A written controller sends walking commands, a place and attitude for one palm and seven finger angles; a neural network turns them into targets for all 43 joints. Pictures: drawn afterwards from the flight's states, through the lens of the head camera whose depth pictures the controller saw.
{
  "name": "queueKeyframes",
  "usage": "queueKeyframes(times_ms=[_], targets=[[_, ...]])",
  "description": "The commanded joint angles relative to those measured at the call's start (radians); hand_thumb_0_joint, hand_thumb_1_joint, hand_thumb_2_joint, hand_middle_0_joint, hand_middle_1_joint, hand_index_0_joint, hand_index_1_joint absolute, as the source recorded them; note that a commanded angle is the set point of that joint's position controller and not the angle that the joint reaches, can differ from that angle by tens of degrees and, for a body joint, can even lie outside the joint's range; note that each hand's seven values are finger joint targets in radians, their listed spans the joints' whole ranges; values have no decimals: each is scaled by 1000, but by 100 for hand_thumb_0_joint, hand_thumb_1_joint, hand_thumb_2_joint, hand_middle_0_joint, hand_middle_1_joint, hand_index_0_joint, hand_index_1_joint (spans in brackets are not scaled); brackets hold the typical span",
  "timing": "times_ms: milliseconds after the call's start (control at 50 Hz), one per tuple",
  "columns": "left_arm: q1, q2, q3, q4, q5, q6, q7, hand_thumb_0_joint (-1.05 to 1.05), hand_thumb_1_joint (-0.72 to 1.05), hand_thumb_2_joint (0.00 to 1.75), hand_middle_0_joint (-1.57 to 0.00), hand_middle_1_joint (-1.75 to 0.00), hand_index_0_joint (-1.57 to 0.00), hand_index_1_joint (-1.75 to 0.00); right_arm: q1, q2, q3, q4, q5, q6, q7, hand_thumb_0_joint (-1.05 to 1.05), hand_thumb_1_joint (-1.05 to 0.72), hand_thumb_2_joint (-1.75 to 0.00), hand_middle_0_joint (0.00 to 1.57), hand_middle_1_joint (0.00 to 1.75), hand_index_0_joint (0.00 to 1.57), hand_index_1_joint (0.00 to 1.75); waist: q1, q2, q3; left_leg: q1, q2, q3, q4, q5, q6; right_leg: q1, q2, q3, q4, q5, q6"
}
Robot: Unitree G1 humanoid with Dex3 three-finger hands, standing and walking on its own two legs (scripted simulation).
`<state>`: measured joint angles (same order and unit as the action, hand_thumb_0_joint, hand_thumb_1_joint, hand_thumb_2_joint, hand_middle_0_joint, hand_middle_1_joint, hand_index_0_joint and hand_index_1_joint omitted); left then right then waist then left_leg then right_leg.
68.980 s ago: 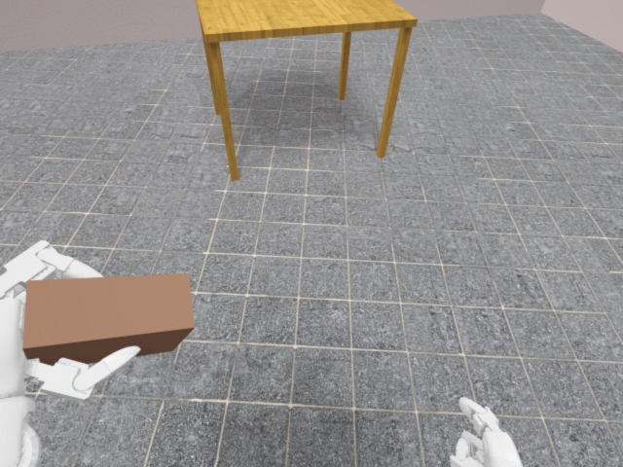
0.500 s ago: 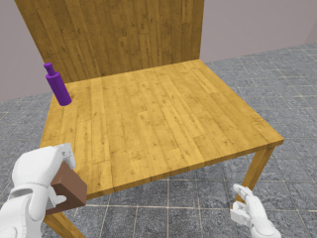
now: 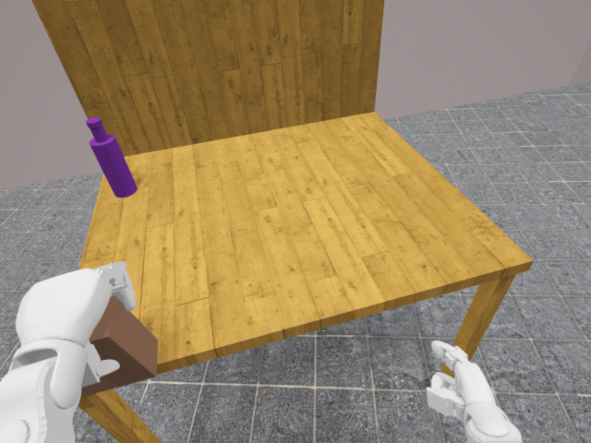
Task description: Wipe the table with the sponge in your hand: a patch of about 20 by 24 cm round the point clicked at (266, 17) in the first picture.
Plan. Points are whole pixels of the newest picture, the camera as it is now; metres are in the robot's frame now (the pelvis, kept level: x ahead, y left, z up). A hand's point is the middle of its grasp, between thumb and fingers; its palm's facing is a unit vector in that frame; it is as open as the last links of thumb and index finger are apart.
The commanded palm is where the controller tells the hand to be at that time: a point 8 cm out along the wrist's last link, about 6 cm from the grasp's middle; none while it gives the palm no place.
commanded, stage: step back with the hand held close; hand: left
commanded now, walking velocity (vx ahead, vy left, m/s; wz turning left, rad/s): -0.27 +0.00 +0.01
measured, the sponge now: (106, 355) +0.18 +0.30 +0.05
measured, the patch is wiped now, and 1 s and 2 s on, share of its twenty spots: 1.00 1.00 1.00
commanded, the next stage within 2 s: stop stepping back and stand still in 1.28 s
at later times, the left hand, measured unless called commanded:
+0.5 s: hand (94, 310) +0.19 +0.27 +0.15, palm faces +0.34 -0.83 -0.44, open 9.6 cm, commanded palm +0.14 +0.31 +0.18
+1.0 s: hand (45, 375) +0.11 +0.28 +0.14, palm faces +0.38 -0.89 -0.26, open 9.6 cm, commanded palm +0.05 +0.33 +0.18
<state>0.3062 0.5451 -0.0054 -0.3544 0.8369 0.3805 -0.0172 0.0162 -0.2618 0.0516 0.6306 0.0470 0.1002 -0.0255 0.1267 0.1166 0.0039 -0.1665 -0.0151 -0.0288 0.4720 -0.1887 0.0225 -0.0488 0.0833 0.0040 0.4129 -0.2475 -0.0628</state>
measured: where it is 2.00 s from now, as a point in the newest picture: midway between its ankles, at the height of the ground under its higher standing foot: outside the picture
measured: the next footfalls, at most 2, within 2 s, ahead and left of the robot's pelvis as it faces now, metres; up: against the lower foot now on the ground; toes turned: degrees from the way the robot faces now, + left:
left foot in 1.02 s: +0.00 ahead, +0.16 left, +0.00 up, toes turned +3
right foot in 1.32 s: -0.14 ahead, -0.10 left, +0.00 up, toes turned +0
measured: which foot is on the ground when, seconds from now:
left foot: down 0.00-0.88, up 0.90-1.00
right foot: down 0.00-1.00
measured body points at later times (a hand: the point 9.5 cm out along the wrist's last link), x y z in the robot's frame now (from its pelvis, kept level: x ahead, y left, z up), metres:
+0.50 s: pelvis -0.02 +0.03 -0.01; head -0.02 +0.02 +0.44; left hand +0.17 +0.32 +0.17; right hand +0.13 -0.22 -0.11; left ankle +0.05 +0.10 -0.74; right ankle -0.01 -0.09 -0.74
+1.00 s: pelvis -0.09 +0.04 -0.03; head -0.10 +0.08 +0.42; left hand +0.09 +0.33 +0.16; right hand +0.09 -0.19 -0.08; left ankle -0.04 +0.14 -0.73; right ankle -0.01 -0.09 -0.74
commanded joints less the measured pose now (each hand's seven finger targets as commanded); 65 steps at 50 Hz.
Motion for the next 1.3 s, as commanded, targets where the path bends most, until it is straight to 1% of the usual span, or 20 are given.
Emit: queueKeyframes(times_ms=[0,20,40,60,140,200,320,440,620,740,820,860,900,960,1000,1020,1060,1120,1200,1280], targets=[[-433,-23,278,-262,-807,-204,73,0,10,130,-120,-160,-120,-160,-102,-54,-25,-373,19,-67,-10,0,-90,-90,20,30,20,30,-119,-146,218,36,2,-79,-13,-144,39,-356,-72,188,-223,-11,2],[-183,65,346,-73,-845,-287,85,0,10,130,-120,-160,-120,-160,-25,-74,-17,-273,-15,-88,-17,0,-90,-90,20,30,20,30,-89,-275,65,53,8,-85,60,-129,47,-357,-113,171,-210,-10,-4],[-105,6,281,-61,-850,-320,78,0,10,130,-120,-160,-120,-160,-28,-57,-22,-267,-13,-88,-12,0,-90,-90,20,30,20,30,-95,-272,38,49,-3,-84,80,-91,41,-349,-138,157,-185,44,-15],[-122,56,362,-180,-888,-361,90,0,10,130,-120,-160,-120,-160,49,-72,-43,-272,-3,-76,-18,0,-90,-90,20,30,20,30,-95,-315,-17,50,16,-88,128,-76,34,-321,-194,155,-180,71,-5],[-2,93,448,-499,-927,-477,130,0,10,130,-120,-160,-120,-160,49,-97,-47,-276,-19,-100,-42,0,-90,-90,20,30,20,30,-95,54,-199,39,89,-126,66,110,52,-220,-211,102,25,270,-1],[125,123,521,-552,-927,-496,149,0,10,130,-120,-160,-120,-160,74,-116,-57,-266,-32,-108,-39,0,-90,-90,20,30,20,30,-84,194,-185,-96,126,-190,54,234,56,-172,-167,80,91,244,12],[252,11,485,-357,-937,-505,140,0,10,130,-120,-160,-120,-160,114,-97,-84,-232,-22,-112,-46,0,-90,-90,20,30,20,30,-112,-57,-243,-72,142,-204,49,271,36,-215,-121,37,104,146,35],[171,-6,427,-314,-937,-515,139,0,10,130,-120,-160,-120,-160,97,-112,-88,-238,-9,-133,-58,0,-90,-90,20,30,20,30,-121,-148,-179,-156,119,-176,62,27,29,-254,-173,88,63,190,21],[107,43,490,-445,-884,-566,163,0,10,130,-120,-160,-120,-160,101,-120,-83,-223,-41,-174,-55,0,-90,-90,20,30,20,30,-118,83,-124,-476,151,-290,-133,-474,87,-105,-76,54,202,-1,38],[111,-21,456,-357,-881,-564,135,0,10,130,-120,-160,-120,-160,114,-121,-90,-232,-38,-182,-44,0,-90,-90,20,30,20,30,-118,34,-107,-507,163,-276,-141,-537,82,-100,-42,37,195,-38,44],[52,-51,384,-319,-894,-553,138,0,10,130,-120,-160,-120,-160,124,-102,-86,-218,-31,-172,-43,0,-90,-90,20,30,20,30,-132,-190,-58,-321,65,-147,186,-387,15,-406,-222,211,-22,-141,-43],[-3,-35,363,-363,-902,-562,152,0,10,130,-120,-160,-120,-160,123,-87,-81,-205,-25,-172,-41,0,-90,-90,20,30,20,30,-147,-292,-95,-179,26,-65,477,-260,-19,-533,-378,295,-99,-9,-102],[-34,29,410,-429,-901,-565,162,0,10,130,-120,-160,-120,-160,118,-86,-85,-210,-24,-170,-37,0,-90,-90,20,30,20,30,-155,-313,-148,-150,39,-57,545,-234,-22,-496,-427,276,-68,191,-119],[17,57,449,-509,-902,-575,164,0,10,130,-120,-160,-120,-160,92,-81,-73,-228,-31,-166,-38,0,-90,-90,20,30,20,30,-152,-126,-76,-209,90,-95,167,-236,9,-457,-336,171,94,160,-33],[57,89,514,-567,-884,-593,176,0,10,130,-120,-160,-120,-160,82,-136,-95,-245,-48,-180,-44,0,-90,-90,20,30,20,30,-137,305,-70,-318,260,-347,-116,-180,102,-427,-108,25,440,-27,55],[77,60,502,-594,-879,-601,177,0,10,130,-120,-160,-120,-160,108,-90,-94,-230,-62,-198,-35,0,-90,-90,20,30,20,30,-131,359,-125,-236,323,-364,-137,86,125,-478,-47,21,606,-231,71],[137,53,537,-562,-886,-608,171,0,10,130,-120,-160,-120,-160,152,-87,-115,-204,-63,-225,-15,0,-90,-90,20,30,20,30,-129,190,-215,-237,351,-348,-151,-77,136,-431,-45,71,770,-268,82],[146,-13,500,-555,-912,-589,164,0,10,130,-120,-160,-120,-160,167,-79,-120,-179,-45,-244,-4,0,-90,-90,20,30,20,30,-123,77,-228,-38,305,-220,-61,299,101,-481,-56,46,553,-243,91],[153,-55,448,-436,-907,-562,159,0,10,130,-120,-160,-120,-160,139,-87,-101,-174,-42,-258,-12,0,-90,-90,20,30,20,30,-125,123,-169,-98,279,-199,-107,94,56,-328,-40,19,254,-156,86],[139,-37,442,-382,-904,-580,144,0,10,130,-120,-160,-120,-160,126,-72,-94,-180,-35,-257,-21,0,-90,-90,20,30,20,30,-109,-55,-182,-135,187,-108,70,-132,0,-191,-82,-6,-85,132,57]])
